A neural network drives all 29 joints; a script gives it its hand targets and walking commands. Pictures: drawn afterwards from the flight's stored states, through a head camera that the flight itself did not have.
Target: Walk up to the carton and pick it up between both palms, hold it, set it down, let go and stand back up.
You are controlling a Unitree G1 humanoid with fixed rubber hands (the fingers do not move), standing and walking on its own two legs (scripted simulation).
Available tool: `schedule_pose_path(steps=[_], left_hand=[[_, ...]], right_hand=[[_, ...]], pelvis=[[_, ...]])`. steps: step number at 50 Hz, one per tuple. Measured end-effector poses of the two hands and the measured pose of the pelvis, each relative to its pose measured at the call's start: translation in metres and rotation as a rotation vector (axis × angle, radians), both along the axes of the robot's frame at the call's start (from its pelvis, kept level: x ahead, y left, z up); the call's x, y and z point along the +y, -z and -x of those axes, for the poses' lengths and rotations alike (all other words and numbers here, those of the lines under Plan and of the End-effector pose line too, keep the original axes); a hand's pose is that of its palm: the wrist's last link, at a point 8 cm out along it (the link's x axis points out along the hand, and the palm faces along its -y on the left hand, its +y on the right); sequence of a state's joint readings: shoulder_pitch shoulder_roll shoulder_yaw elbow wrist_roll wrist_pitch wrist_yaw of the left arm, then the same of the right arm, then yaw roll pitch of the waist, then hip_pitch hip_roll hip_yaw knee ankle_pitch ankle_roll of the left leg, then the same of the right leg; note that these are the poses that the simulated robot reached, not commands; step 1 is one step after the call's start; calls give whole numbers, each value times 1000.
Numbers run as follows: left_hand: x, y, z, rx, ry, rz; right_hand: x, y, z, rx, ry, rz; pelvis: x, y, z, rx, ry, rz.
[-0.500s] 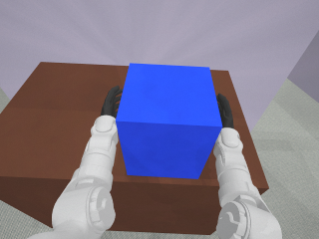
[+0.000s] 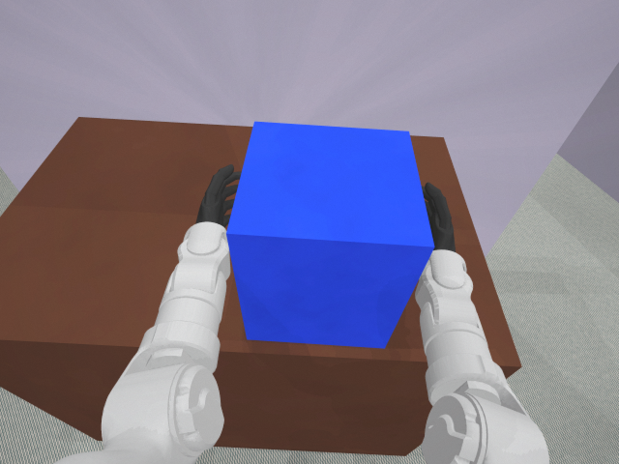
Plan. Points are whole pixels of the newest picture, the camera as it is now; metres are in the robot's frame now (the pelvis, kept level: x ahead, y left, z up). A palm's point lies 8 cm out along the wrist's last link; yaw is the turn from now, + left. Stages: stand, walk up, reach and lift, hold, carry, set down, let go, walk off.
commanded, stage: reach and lift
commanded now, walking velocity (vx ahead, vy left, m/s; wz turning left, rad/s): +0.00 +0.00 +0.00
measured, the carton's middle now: (323, 241) +0.42 -0.01 +0.06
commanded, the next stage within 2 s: none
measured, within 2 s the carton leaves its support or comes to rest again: leaves its support in 0.30 s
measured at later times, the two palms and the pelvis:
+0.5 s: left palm (209, 210) +0.41 +0.13 +0.13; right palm (449, 234) +0.38 -0.17 +0.12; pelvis -0.01 +0.00 +0.00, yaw +1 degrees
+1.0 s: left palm (208, 216) +0.40 +0.13 +0.13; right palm (450, 237) +0.38 -0.17 +0.12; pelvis -0.02 -0.01 +0.00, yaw +0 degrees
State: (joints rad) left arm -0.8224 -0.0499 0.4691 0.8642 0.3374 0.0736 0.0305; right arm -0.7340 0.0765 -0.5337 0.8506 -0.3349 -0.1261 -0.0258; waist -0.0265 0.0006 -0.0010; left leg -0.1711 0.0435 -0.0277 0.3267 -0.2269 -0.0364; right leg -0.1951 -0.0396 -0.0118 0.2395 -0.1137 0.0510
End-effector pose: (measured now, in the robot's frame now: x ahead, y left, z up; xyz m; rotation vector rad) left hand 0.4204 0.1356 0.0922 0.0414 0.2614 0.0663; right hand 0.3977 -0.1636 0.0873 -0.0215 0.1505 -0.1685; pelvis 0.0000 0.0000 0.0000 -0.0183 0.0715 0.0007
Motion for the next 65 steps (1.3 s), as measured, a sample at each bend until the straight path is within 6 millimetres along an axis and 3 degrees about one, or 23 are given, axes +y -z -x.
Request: schedule_pose_path(steps=[14,29,37,45,57,65], left_hand=[[0,-4,5,-27,-4,1],[-4,-46,18,-179,-1,23],[-3,-34,24,-119,0,10],[-3,-23,25,-75,-4,-24],[1,-66,25,-100,-16,-41],[12,-82,35,-103,-23,-20]], right_hand=[[0,-4,4,-30,-5,30],[-3,-43,18,-183,1,83],[-3,-31,24,-123,1,64],[-3,-20,22,-83,-9,33],[2,-66,17,-105,-17,5],[12,-91,25,-107,-22,-10]], pelvis=[[-1,0,1,21,-4,0],[-5,-2,22,-34,-16,-8],[-8,-2,29,-37,-3,-11],[-8,-1,23,-5,0,-4],[-2,-1,16,-66,-16,0],[1,-1,23,-127,-24,1]])
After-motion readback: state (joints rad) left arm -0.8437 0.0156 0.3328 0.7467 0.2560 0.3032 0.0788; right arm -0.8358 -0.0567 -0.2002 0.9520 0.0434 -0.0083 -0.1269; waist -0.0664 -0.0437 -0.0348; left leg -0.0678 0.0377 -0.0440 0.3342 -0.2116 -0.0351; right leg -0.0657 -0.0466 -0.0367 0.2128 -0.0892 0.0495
